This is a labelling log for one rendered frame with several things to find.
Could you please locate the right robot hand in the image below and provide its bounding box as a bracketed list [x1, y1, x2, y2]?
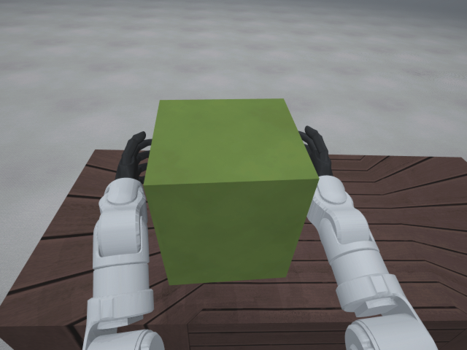
[299, 125, 333, 176]

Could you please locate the right robot forearm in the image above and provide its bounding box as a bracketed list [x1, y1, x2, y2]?
[307, 176, 438, 350]

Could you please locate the robot right upper arm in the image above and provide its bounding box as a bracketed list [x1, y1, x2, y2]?
[345, 313, 436, 350]

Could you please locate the robot left upper arm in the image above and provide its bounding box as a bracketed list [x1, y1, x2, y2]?
[87, 330, 165, 350]

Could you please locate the pedestal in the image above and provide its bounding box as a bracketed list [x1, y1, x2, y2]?
[0, 149, 467, 350]

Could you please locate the carton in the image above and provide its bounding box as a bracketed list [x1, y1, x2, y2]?
[143, 98, 320, 285]

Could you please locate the left robot hand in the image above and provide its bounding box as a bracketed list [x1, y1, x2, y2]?
[115, 131, 152, 184]

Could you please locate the left robot forearm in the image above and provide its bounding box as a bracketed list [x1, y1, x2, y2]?
[82, 178, 154, 350]

